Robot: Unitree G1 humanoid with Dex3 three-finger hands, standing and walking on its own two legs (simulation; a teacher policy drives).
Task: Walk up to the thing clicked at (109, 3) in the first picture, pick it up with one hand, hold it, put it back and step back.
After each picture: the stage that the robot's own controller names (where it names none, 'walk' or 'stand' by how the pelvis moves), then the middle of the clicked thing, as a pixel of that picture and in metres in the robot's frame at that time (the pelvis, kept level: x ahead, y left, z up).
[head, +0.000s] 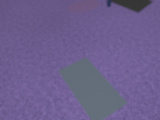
stand; (109, 2) +2.39 -0.32 -0.72
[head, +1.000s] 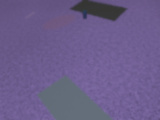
walk; (84, 14) +2.26 +0.13 -0.70
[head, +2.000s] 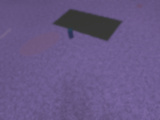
walk; (70, 33) +1.62 +0.32 -0.72
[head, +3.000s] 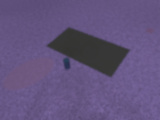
walk; (66, 63) +1.11 +0.30 -0.72
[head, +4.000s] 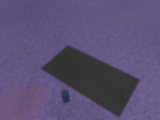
walk; (65, 96) +0.72 +0.22 -0.70
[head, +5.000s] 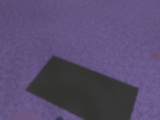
walk; out of the picture +0.43 +0.19 -0.69
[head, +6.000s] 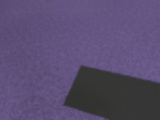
stand; out of the picture +0.38 -0.12 -0.67
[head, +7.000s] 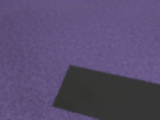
stand; out of the picture +0.36 -0.08 -0.70
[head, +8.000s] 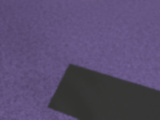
stand; out of the picture +0.26 -0.04 -0.70
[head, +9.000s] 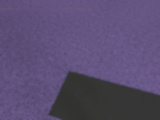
walk; out of the picture +0.27 -0.04 -0.71
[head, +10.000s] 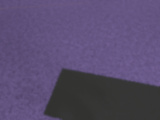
walk; out of the picture +0.26 +0.00 -0.68
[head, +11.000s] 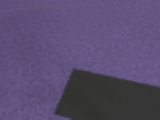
walk; out of the picture +0.25 -0.03 -0.68
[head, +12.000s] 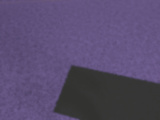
stand; out of the picture +0.25 -0.08 -0.66
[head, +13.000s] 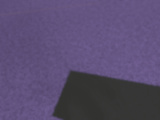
walk; out of the picture +0.25 +0.03 -0.70
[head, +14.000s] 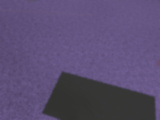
stand; out of the picture +0.34 -0.07 -0.70
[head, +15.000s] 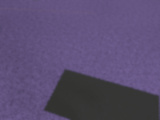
walk; out of the picture +0.35 -0.04 -0.68
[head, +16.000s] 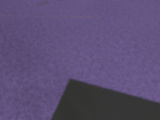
stand; out of the picture +0.25 -0.07 -0.72
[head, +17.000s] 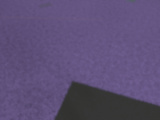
stand; out of the picture +0.23 -0.08 -0.73
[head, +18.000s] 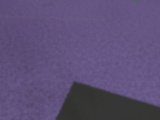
stand; out of the picture +0.22 -0.08 -0.73
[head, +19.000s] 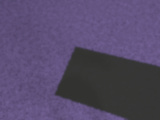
go down; out of the picture +0.26 -0.07 -0.60
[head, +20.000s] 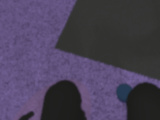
go down; (124, 93) +0.33 -0.08 -0.28
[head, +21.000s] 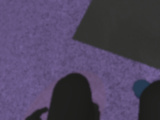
close in; (142, 90) +0.33 -0.09 -0.26
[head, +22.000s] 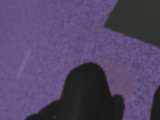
go down; out of the picture +0.34 -0.11 -0.24
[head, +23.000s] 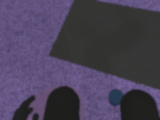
go down; (115, 98) +0.33 -0.07 -0.35
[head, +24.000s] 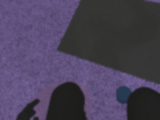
go down; (123, 95) +0.33 -0.07 -0.32
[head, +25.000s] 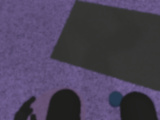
go down; (115, 99) +0.32 -0.07 -0.37
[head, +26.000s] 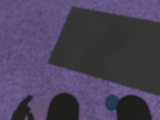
go down; (111, 103) +0.32 -0.06 -0.39
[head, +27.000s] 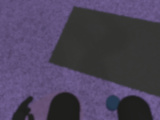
go down; (112, 103) +0.32 -0.06 -0.39
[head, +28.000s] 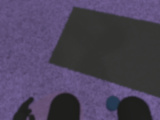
go down; (112, 104) +0.32 -0.07 -0.39
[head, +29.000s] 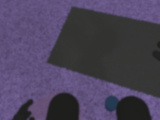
go down; (111, 104) +0.32 -0.06 -0.39
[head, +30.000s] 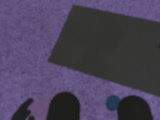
go down; (112, 103) +0.32 -0.06 -0.38
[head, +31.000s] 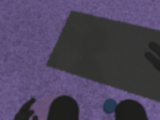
go down; (109, 106) +0.31 -0.07 -0.41
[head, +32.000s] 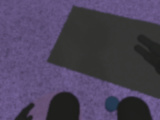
go down; (111, 104) +0.32 -0.06 -0.38
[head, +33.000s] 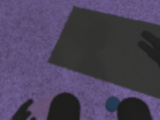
go down; (112, 104) +0.32 -0.07 -0.39
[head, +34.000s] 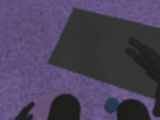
go down; (111, 105) +0.32 -0.07 -0.40
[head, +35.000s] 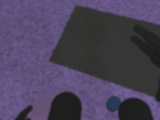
go down; (113, 104) +0.32 -0.06 -0.39
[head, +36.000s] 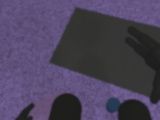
go down; (112, 105) +0.32 -0.06 -0.40
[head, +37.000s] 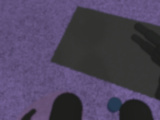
go down; (113, 105) +0.32 -0.06 -0.40
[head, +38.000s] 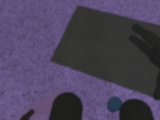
go down; (114, 104) +0.32 -0.06 -0.39
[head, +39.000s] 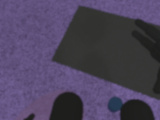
go down; (114, 104) +0.32 -0.06 -0.39
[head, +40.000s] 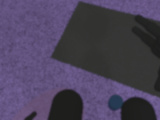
go down; (114, 103) +0.32 -0.06 -0.38
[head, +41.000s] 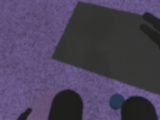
go down; (116, 102) +0.32 -0.06 -0.37
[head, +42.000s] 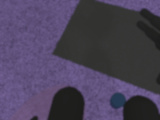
go down; (117, 101) +0.32 -0.06 -0.36
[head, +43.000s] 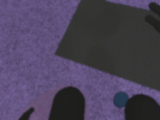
go down; (120, 100) +0.32 -0.06 -0.36
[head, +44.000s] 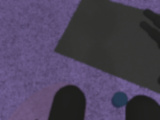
go down; (118, 100) +0.32 -0.07 -0.35
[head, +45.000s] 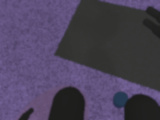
go down; (119, 100) +0.33 -0.06 -0.36
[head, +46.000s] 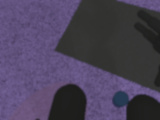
go down; (119, 99) +0.32 -0.07 -0.34
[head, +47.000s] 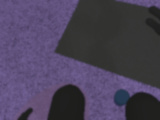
go down; (121, 98) +0.33 -0.07 -0.34
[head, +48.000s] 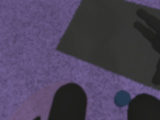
go down; (121, 99) +0.32 -0.07 -0.34
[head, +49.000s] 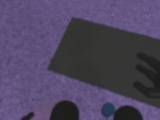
walk; (107, 110) +0.31 -0.07 -0.45
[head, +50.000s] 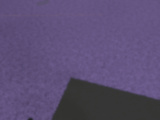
stand; out of the picture +0.24 -0.05 -0.66
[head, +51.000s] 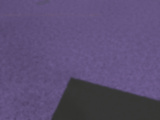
stand; out of the picture +0.24 -0.06 -0.66
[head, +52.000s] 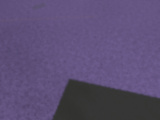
stand; out of the picture +0.25 -0.05 -0.69
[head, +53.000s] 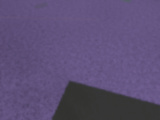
stand; out of the picture +0.24 -0.07 -0.72
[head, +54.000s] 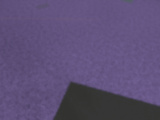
stand; out of the picture +0.23 -0.08 -0.73
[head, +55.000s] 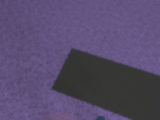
walk; out of the picture +0.35 -0.12 -0.69
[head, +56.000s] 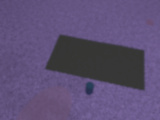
walk; (89, 88) +0.65 -0.03 -0.70
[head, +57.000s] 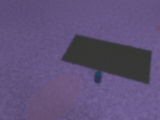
stand; (98, 77) +0.89 -0.08 -0.70
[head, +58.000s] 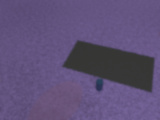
stand; (99, 84) +0.83 -0.08 -0.72
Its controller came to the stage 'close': no
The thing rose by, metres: 0.01
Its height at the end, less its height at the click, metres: +0.00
